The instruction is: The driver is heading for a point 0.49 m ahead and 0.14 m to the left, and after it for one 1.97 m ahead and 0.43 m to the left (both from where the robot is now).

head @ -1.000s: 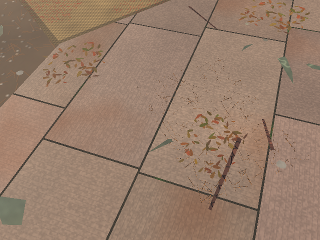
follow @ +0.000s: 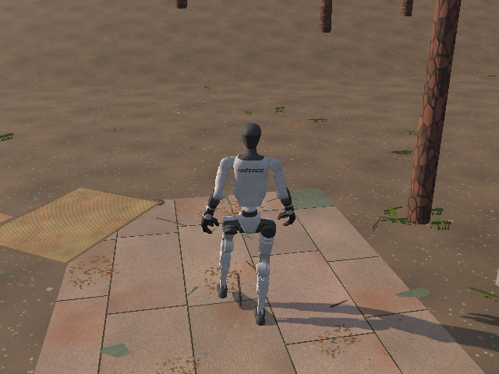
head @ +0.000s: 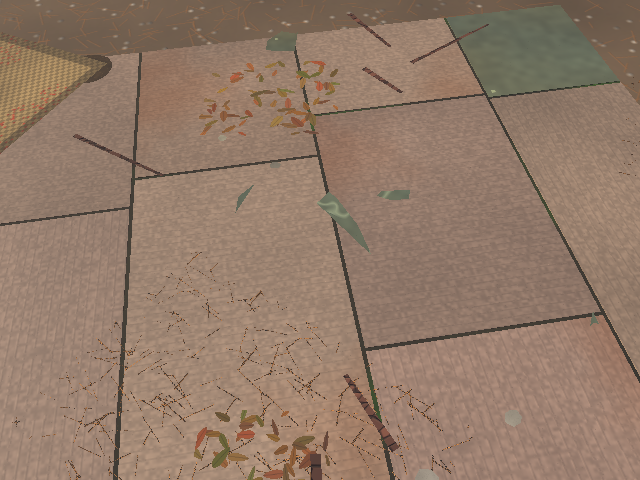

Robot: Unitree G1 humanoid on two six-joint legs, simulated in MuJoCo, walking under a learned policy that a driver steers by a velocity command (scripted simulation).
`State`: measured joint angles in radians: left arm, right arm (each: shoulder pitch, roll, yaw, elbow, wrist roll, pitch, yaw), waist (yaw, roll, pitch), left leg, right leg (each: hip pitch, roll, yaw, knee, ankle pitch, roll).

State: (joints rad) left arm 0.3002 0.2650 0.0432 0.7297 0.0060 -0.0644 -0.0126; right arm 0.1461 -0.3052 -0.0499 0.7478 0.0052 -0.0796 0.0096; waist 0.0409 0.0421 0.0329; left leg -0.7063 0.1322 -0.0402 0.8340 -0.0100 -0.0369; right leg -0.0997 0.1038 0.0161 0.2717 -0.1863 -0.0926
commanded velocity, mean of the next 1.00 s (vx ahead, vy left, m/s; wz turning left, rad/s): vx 0.50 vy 0.00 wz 0.39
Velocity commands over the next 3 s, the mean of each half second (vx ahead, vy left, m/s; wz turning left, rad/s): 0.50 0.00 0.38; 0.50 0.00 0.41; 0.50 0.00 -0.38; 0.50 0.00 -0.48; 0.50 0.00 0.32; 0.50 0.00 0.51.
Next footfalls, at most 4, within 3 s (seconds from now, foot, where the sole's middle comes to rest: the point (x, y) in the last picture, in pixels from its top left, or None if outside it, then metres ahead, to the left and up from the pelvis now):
0.24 left None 0.32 0.15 -0.78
0.70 right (350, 409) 0.63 0.02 -0.78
1.16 left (204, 365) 0.73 0.36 -0.78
1.66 right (296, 251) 1.07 0.17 -0.78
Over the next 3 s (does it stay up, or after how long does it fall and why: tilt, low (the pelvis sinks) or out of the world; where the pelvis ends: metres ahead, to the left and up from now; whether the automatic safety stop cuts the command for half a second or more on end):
stays up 1.65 0.33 0.00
